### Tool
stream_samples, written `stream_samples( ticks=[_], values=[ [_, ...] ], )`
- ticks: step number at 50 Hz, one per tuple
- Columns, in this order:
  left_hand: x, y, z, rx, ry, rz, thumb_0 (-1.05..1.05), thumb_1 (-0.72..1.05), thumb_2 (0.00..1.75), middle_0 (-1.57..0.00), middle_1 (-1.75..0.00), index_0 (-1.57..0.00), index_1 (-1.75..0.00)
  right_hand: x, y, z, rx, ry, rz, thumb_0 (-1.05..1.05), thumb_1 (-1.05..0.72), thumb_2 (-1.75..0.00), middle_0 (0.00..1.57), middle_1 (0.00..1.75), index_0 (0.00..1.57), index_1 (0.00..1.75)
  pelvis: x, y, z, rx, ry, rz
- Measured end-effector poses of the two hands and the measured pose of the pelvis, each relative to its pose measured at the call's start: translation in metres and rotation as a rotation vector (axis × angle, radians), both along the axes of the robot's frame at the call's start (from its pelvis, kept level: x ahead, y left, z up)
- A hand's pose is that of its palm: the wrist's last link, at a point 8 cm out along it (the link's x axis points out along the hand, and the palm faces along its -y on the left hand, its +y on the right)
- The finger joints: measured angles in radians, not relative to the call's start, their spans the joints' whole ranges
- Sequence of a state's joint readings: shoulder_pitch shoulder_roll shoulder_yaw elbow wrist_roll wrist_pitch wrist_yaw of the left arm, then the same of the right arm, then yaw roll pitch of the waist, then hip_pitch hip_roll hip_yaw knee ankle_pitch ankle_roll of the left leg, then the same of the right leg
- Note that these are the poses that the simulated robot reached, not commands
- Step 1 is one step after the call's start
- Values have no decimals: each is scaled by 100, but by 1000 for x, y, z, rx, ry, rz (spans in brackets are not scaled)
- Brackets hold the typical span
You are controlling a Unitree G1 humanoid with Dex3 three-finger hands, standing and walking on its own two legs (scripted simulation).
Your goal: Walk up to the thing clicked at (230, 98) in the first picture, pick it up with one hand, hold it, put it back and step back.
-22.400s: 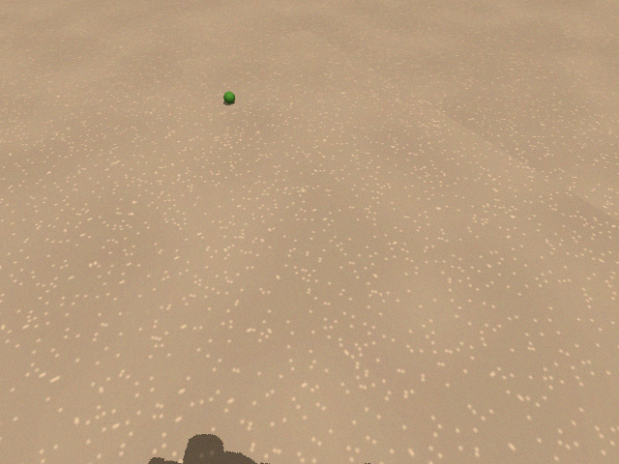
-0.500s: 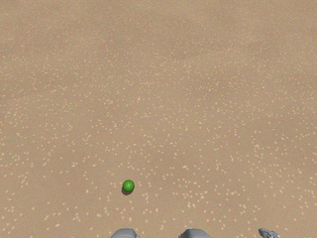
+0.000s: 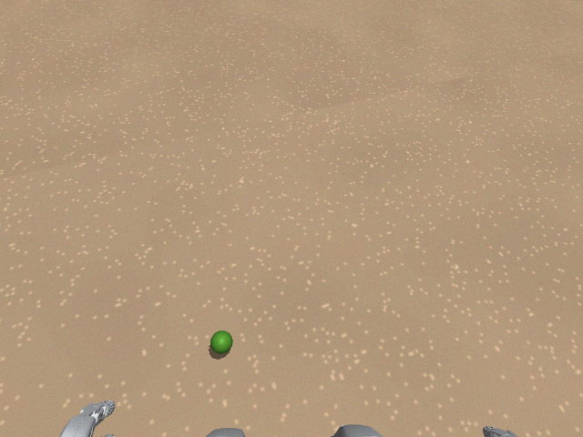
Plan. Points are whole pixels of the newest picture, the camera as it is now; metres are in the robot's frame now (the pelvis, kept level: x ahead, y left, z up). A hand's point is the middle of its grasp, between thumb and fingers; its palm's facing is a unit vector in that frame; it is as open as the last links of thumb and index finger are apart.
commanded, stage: walk up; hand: left
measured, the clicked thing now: (221, 342) +0.44 +0.22 -0.72
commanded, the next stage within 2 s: stand in 1.16 s
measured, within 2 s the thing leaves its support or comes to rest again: neither
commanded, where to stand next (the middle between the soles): +0.05 -0.02 m, yaw +0 degrees
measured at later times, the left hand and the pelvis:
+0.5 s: hand out of the picture +0.09 +0.24 -0.13, palm faces +0.00 -0.94 -0.34, open 7.3 cm; pelvis -0.01 -0.01 +0.02, yaw +0 degrees
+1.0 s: hand out of the picture +0.06 +0.25 -0.14, palm faces +0.01 -0.94 -0.34, open 7.3 cm; pelvis -0.01 -0.01 +0.02, yaw +0 degrees
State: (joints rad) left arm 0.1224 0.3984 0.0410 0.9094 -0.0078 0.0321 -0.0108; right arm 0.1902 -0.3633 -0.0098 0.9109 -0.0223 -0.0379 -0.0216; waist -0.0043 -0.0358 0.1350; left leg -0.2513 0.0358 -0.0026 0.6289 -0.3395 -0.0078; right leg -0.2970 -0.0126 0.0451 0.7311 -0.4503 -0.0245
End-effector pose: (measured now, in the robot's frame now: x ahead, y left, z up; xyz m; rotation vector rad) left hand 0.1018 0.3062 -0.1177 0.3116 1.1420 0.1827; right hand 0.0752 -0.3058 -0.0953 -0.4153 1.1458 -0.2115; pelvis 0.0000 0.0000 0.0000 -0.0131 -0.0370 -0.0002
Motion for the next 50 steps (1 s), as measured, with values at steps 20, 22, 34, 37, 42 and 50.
stream_samples(
  ticks=[20, 22, 34, 37, 42, 50],
  values=[
    [-14, -23, 22, 13, 12, 12, 0, 90, 90, -20, -30, -21, -30, -15, -5, -12, 104, 58, -46, 1, -90, -90, 20, 30, 21, 30, -10, -15, 14, 17, -14, 0],
    [-14, -23, 22, 8, 14, 16, 0, 90, 90, -20, -30, -21, -30, -15, -4, -10, 103, 59, -48, 1, -90, -90, 20, 30, 21, 30, -10, -14, 16, 16, -15, 0],
    [-30, -20, 19, -2, 53, 38, 0, 91, 90, -20, -30, -21, -30, -10, -4, -1, 86, 44, -57, 1, -90, -90, 20, 30, 21, 30, -11, -12, 20, 13, -12, 1],
    [-36, -18, 18, -1, 69, 43, 0, 91, 90, -20, -30, -21, -30, -9, -4, -1, 86, 44, -56, 1, -90, -90, 20, 30, 21, 30, -11, -11, 20, 13, -11, 2],
    [-45, -16, 17, 2, 93, 53, 0, 91, 90, -20, -30, -21, -30, -8, -2, -2, 90, 52, -55, 1, -90, -90, 20, 30, 20, 30, -11, -10, 20, 12, -8, 4],
    [-51, -15, 18, 9, 110, 63, 0, 91, 90, -20, -30, -21, -30, -7, 2, -5, 102, 65, -50, 1, -90, -90, 20, 30, 20, 30, -9, -10, 21, 12, -3, 8]
  ],
)
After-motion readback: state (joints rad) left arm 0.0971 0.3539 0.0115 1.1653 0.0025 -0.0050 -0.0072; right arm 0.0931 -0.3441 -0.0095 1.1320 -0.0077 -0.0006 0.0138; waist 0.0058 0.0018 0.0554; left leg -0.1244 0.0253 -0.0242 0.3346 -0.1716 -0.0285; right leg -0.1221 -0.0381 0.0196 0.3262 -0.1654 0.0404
